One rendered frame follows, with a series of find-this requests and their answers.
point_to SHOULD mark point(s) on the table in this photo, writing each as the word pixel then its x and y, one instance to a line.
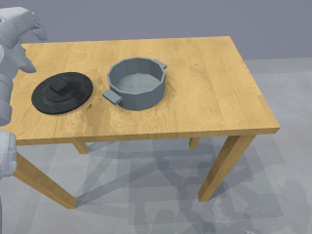
pixel 209 92

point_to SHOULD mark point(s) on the robot left forearm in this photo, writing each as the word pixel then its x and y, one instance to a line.
pixel 9 68

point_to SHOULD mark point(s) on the lid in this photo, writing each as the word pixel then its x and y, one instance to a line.
pixel 49 102

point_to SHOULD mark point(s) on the robot left upper arm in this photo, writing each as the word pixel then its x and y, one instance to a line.
pixel 8 159

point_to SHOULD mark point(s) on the pot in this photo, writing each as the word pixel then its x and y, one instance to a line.
pixel 136 83

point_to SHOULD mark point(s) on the robot left hand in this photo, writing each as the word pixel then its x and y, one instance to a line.
pixel 23 20

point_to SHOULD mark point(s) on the knob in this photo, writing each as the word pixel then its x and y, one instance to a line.
pixel 60 86

